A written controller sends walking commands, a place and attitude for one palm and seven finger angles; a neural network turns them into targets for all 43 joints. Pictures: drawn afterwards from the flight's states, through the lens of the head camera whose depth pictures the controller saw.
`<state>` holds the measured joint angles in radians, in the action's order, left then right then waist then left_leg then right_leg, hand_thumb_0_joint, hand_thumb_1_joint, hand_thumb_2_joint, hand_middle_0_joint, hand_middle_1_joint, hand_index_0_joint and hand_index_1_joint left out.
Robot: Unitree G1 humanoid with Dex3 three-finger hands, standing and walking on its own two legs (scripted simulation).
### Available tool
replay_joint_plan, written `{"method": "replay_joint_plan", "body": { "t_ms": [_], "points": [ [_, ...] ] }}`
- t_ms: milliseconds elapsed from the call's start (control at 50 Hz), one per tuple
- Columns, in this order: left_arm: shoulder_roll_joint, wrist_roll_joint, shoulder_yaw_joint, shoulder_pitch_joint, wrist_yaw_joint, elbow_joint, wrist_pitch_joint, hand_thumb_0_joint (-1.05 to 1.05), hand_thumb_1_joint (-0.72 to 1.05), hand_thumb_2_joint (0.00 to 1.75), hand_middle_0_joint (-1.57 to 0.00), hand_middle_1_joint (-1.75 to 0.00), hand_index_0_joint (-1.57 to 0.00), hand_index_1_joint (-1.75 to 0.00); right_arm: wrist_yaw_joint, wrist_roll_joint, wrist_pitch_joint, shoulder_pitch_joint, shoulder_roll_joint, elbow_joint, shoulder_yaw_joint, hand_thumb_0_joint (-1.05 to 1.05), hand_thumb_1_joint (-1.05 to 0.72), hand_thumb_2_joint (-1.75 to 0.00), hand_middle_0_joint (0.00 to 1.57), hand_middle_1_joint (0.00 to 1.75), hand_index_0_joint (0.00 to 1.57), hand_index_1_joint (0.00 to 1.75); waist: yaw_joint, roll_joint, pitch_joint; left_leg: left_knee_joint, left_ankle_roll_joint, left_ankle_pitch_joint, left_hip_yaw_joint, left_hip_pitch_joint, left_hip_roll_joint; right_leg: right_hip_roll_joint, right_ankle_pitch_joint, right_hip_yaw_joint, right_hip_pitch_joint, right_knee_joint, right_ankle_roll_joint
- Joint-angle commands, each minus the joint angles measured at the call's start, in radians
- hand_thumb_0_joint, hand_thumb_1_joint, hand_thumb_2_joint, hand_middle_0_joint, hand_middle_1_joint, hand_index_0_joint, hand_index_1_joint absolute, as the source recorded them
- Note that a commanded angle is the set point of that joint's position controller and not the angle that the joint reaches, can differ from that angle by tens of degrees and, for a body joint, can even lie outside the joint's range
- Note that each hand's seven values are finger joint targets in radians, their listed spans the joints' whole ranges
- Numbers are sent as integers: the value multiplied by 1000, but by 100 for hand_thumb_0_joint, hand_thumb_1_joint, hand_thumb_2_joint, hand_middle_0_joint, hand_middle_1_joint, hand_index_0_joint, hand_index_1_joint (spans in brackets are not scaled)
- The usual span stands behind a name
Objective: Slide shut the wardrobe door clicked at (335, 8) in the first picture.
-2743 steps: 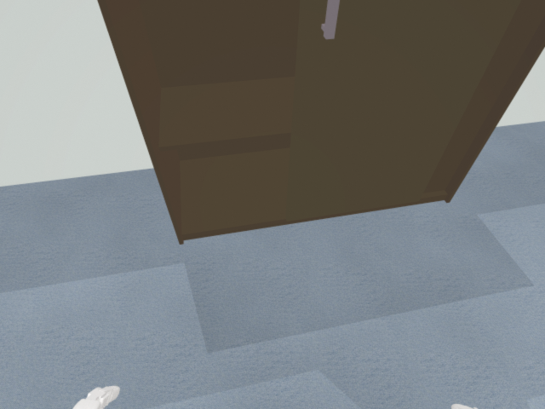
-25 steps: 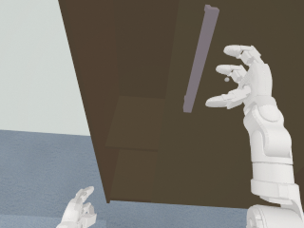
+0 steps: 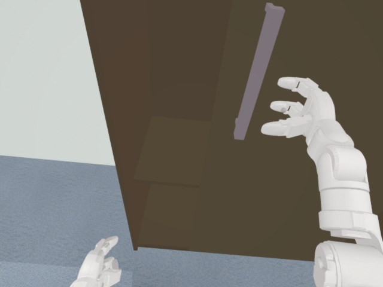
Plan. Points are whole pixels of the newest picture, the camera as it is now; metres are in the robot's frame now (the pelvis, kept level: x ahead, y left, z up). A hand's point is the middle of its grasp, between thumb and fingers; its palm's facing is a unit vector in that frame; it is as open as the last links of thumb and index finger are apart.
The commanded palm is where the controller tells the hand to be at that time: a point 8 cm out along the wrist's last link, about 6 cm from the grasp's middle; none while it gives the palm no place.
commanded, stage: move the hooked fingers beside the handle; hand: right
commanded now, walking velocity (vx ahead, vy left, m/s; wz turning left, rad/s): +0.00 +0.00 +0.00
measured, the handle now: (252, 80) +0.47 -0.09 +0.25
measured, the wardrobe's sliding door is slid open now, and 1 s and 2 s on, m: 0.26 0.26 0.26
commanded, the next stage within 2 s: feel for the door with the fingertips in 0.38 s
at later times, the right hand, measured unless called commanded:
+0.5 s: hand (287, 106) +0.38 -0.14 +0.25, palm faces +0.05 +1.00 +0.00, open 14.0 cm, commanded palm +0.37 -0.18 +0.25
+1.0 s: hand (270, 95) +0.40 -0.11 +0.26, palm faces +0.02 +1.00 -0.02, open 14.1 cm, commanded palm +0.38 -0.16 +0.25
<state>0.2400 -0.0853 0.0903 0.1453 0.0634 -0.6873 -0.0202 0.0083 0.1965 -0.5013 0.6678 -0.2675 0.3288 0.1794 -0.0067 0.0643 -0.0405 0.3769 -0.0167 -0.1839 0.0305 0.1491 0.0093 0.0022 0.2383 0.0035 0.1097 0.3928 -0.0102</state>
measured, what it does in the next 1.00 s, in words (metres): stands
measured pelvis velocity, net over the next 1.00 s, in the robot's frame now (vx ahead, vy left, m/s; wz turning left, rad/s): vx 0.01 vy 0.00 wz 0.00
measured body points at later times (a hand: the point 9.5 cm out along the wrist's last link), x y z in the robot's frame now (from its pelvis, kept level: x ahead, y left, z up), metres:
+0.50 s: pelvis +0.00 +0.00 +0.00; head -0.02 +0.02 +0.45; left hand +0.18 +0.22 -0.09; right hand +0.37 -0.19 +0.25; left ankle +0.02 +0.11 -0.74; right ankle -0.01 -0.11 -0.74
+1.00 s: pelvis +0.01 +0.00 +0.00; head -0.02 +0.02 +0.45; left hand +0.20 +0.21 -0.09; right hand +0.39 -0.16 +0.26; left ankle +0.02 +0.11 -0.74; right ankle -0.01 -0.11 -0.74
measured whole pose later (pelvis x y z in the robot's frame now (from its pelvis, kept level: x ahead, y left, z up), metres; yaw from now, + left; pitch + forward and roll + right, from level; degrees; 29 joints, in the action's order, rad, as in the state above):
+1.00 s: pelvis +0.01 +0.00 +0.00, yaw +0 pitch -3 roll +0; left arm 0.22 -0.06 0.08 0.13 0.05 -0.70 -0.03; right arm -0.07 0.17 -0.46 0.67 -0.17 0.19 0.11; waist -0.02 0.05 -0.04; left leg 0.38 -0.01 -0.20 0.03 0.13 0.01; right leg 0.00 0.25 0.00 0.09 0.39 -0.01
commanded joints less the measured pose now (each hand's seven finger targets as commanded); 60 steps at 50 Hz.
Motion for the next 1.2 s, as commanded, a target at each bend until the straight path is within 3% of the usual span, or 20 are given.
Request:
{"method": "replay_joint_plan", "body": {
  "t_ms": [0,40,80,120,180,220,280,340,400,460,520,560,640,740,820,920,980,1040,1120,1180],
  "points": [
    [82,14,-58,-189,10,212,-97,0,90,90,-20,-30,-20,-30,25,33,212,583,-131,-530,18,0,50,-30,30,120,30,120,-7,-43,-412,-22,-11,254,-13,-145,-2,15,-294,-6,-139,-18,-36],
    [74,26,-62,-167,2,201,-135,0,90,90,-20,-30,-20,-30,7,28,322,603,-142,-671,15,0,50,-30,30,120,30,120,-6,17,-501,8,-14,319,-8,-153,0,6,-382,11,-212,2,-19],
    [76,31,-63,-154,-3,172,-151,0,90,90,-20,-30,-20,-30,-7,15,352,544,-145,-642,21,0,50,-30,30,120,30,120,-10,26,-503,18,-13,345,2,-140,5,-2,-435,13,-240,7,-4],
    [86,25,-62,-151,-2,135,-134,0,90,90,-20,-30,-20,-30,-20,-2,283,475,-136,-452,19,0,50,-30,30,120,30,120,-9,-6,-356,-11,-13,274,9,-102,9,0,-343,-2,-150,-11,-5],
    [103,7,-48,-151,9,105,-82,0,90,90,-20,-30,-20,-30,-30,-10,91,313,-63,-102,-12,0,50,-30,30,120,30,120,1,-129,-15,-81,-6,47,17,13,10,4,-109,-1,41,-71,-17],
    [120,-2,-44,-153,12,105,-46,0,90,90,-20,-30,-20,-30,-30,-16,-2,238,-80,30,19,0,50,-30,30,120,30,120,-15,-147,32,-96,-9,0,10,27,5,9,-76,-6,84,-79,-20],
    [115,7,-47,-156,10,145,-37,0,90,90,-20,-30,-20,-30,-22,0,2,321,-125,-76,57,0,50,-30,30,120,30,120,-21,-156,-111,-72,-9,76,3,-39,-4,11,-152,-7,42,-59,-27],
    [87,23,-56,-189,3,207,-68,0,90,90,-20,-30,-20,-30,-19,19,182,476,-201,-443,109,0,50,-30,30,120,30,120,-42,-87,-379,-20,-10,274,-18,-182,-9,13,-305,-15,-70,-32,-32],
    [71,31,-59,-166,-1,201,-115,0,90,90,-20,-30,-20,-30,-14,5,341,566,-223,-616,93,0,50,-30,30,120,30,120,-28,-43,-487,21,-8,368,-20,-201,-7,5,-389,-12,-148,-3,-28],
    [80,23,-61,-153,0,163,-127,0,90,90,-20,-30,-20,-30,-7,-11,319,525,-164,-496,33,0,50,-30,30,120,30,120,-1,0,-376,-6,-9,300,-8,-123,3,-3,-339,-10,-151,-10,-20],
    [87,1,-53,-164,9,132,-107,0,90,90,-20,-30,-20,-30,6,-17,159,464,9,-260,-112,0,50,-30,30,120,30,120,24,32,-128,-59,-17,129,14,4,11,4,-188,-2,-66,-42,-12],
    [99,-5,-50,-151,13,116,-96,0,90,90,-20,-30,-20,-30,5,-5,64,398,22,-147,-99,0,50,-30,30,120,30,120,22,-34,-48,-76,-13,68,19,30,12,4,-120,8,-11,-57,-18],
    [100,7,-53,-172,4,141,-84,0,90,90,-20,-30,-20,-30,-7,32,19,387,11,-208,-42,0,50,-30,30,120,30,120,-9,-123,-182,-55,-12,125,18,-40,5,12,-189,7,-32,-46,-23],
    [72,35,-57,-196,-15,175,-95,0,90,90,-20,-30,-20,-30,-79,17,183,491,-96,-485,58,0,50,-30,30,120,30,120,-46,-142,-378,2,-9,306,2,-168,1,9,-359,-4,-90,-22,-21],
    [62,33,-61,-186,-23,164,-94,0,90,90,-20,-30,-20,-30,-94,-34,218,493,-7,-481,-58,0,50,-30,30,120,30,120,-19,-84,-332,-1,-10,301,-3,-125,2,0,-351,-20,-110,-16,-20],
    [79,23,-53,-181,-6,144,-55,0,90,90,-20,-30,-20,-30,-82,-46,87,465,-26,-305,-39,0,50,-30,30,120,30,120,-7,-45,-201,-45,-16,211,4,-73,7,11,-260,-19,-63,-35,-19],
    [87,22,-47,-187,4,142,-40,0,90,90,-20,-30,-20,-30,-62,-13,41,464,-59,-248,4,0,50,-30,30,120,30,120,-5,-109,-191,-55,-11,199,4,-86,4,14,-238,-17,-34,-41,-24],
    [82,24,-50,-189,4,155,-49,0,90,90,-20,-30,-20,-30,-49,14,73,476,-24,-279,-6,0,50,-30,30,120,30,120,-8,-126,-240,-44,-9,240,4,-106,4,13,-273,-15,-57,-36,-28],
    [75,26,-56,-173,0,155,-69,0,90,90,-20,-30,-20,-30,-57,0,155,552,-42,-345,-15,0,50,-30,30,120,30,120,-6,-69,-300,-29,-12,266,-2,-107,3,9,-313,-14,-98,-24,-24],
    [80,28,-59,-157,0,142,-72,0,90,90,-20,-30,-20,-30,-65,-14,174,583,-51,-319,-18,0,50,-30,30,120,30,120,4,-83,-304,-28,-11,267,0,-104,4,8,-311,-11,-99,-27,-23]
  ]
}}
